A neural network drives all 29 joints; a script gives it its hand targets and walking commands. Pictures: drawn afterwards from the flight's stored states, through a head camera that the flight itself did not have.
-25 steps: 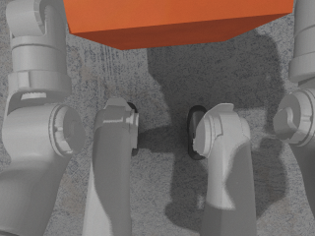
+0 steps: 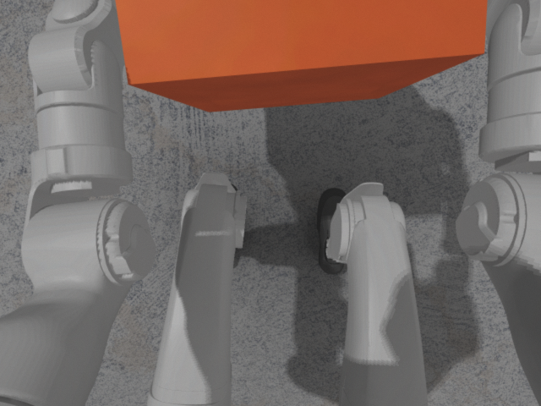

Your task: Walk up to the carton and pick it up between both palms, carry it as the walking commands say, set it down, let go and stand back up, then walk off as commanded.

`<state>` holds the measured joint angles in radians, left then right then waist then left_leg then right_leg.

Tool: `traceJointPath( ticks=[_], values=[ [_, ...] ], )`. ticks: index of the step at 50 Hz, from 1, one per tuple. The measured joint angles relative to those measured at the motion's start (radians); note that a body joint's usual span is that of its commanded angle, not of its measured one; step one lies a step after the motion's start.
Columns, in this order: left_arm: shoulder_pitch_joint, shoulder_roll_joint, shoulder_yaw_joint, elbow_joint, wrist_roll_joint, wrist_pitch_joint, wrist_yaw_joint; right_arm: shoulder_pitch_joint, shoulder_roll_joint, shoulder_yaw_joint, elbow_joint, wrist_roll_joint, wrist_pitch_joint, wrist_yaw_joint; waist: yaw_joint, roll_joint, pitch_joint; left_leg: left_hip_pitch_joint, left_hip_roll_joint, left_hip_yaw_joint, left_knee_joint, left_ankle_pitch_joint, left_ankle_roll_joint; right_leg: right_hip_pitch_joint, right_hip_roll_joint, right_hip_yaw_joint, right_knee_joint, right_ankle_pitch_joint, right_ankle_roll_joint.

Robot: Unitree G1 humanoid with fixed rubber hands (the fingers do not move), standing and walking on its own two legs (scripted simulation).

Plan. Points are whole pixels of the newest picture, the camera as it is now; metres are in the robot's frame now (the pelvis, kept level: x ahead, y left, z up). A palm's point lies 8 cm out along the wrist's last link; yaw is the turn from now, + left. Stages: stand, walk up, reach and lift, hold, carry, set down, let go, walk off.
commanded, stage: reach and lift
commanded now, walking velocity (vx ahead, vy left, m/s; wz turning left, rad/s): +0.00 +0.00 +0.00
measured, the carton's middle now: out of the picture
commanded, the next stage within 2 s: none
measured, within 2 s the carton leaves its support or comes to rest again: neither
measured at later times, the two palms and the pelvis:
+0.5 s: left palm out of the picture +0.51 +0.21 -0.02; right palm out of the picture +0.56 -0.15 -0.01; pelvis +0.01 +0.00 +0.06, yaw +0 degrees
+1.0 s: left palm out of the picture +0.49 +0.21 +0.06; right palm out of the picture +0.54 -0.16 +0.07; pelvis +0.00 +0.00 +0.11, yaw +1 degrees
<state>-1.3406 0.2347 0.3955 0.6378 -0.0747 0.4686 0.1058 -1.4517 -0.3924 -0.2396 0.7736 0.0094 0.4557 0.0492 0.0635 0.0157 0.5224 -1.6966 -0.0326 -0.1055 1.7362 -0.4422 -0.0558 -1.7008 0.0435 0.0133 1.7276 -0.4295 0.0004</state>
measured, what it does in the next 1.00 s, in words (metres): rises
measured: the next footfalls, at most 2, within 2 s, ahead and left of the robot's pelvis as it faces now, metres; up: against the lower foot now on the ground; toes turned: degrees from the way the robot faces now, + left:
none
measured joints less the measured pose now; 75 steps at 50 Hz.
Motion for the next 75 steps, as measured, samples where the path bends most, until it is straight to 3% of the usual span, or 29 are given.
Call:
traceJointPath(
  ticks=[9,19,27,44,60,66,68,75],
  values=[
    [0.017,-0.005,-0.002,-0.033,0.002,0.024,0.004,0.014,0.001,0.008,-0.022,0.012,0.017,-0.004,0.001,0.001,0.0,0.082,0.001,-0.002,-0.059,0.01,-0.004,0.084,-0.001,0.0,-0.06,0.01,0.001],
    [0.081,-0.048,0.027,-0.04,0.039,0.009,-0.011,0.059,0.021,-0.016,-0.022,-0.041,0.019,0.029,0.003,0.001,-0.037,0.164,0.005,-0.004,-0.162,0.024,-0.004,0.168,-0.001,0.0,-0.163,0.021,0.002],
    [0.158,-0.049,-0.021,-0.082,0.039,0.02,-0.007,0.153,0.037,0.013,-0.065,-0.022,0.01,0.018,0.0,0.004,-0.011,0.271,0.005,-0.007,-0.218,0.028,-0.004,0.278,-0.001,0.0,-0.223,0.025,0.004],
    [0.201,-0.076,-0.014,-0.086,0.039,0.025,-0.001,0.2,0.046,0.008,-0.065,-0.029,0.012,0.028,0.001,0.01,-0.025,0.413,0.004,-0.012,-0.351,0.083,-0.004,0.423,-0.004,0.0,-0.356,0.079,0.004],
    [0.398,-0.149,-0.02,-0.086,0.062,0.015,-0.003,0.411,0.109,-0.004,-0.065,-0.082,-0.012,0.061,-0.005,0.01,-0.252,0.515,0.012,-0.016,-0.552,0.113,-0.004,0.526,-0.007,0.0,-0.555,0.105,0.004],
    [0.577,-0.205,-0.022,-0.085,0.103,0.009,-0.027,0.595,0.167,-0.009,-0.065,-0.102,-0.023,0.071,-0.007,0.01,-0.51,0.524,0.015,-0.015,-0.644,0.113,-0.004,0.537,-0.011,0.0,-0.646,0.104,0.004],
    [0.616,-0.217,-0.008,-0.069,0.139,-0.006,-0.061,0.642,0.2,-0.048,-0.065,-0.13,-0.031,0.083,-0.007,0.01,-0.586,0.541,0.016,-0.015,-0.677,0.113,-0.004,0.554,-0.013,0.0,-0.678,0.103,0.004],
    [0.655,-0.248,0.051,-0.064,0.231,-0.012,-0.126,0.707,0.247,-0.101,-0.064,-0.189,-0.054,0.109,-0.011,0.01,-0.632,0.66,0.018,-0.015,-0.788,0.13,-0.004,0.673,-0.019,0.0,-0.785,0.115,0.004]
  ],
)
